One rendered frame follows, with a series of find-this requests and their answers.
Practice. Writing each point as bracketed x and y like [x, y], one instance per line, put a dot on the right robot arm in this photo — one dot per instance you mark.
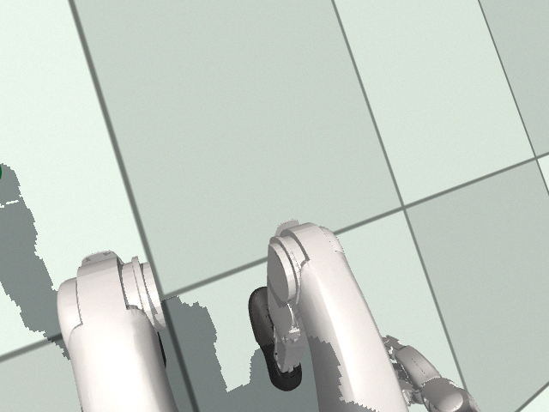
[443, 395]

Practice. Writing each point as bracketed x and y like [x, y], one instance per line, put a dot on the right robot hand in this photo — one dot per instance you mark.
[412, 369]

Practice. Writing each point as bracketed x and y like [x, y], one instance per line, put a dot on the right robot foot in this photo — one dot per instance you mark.
[263, 329]

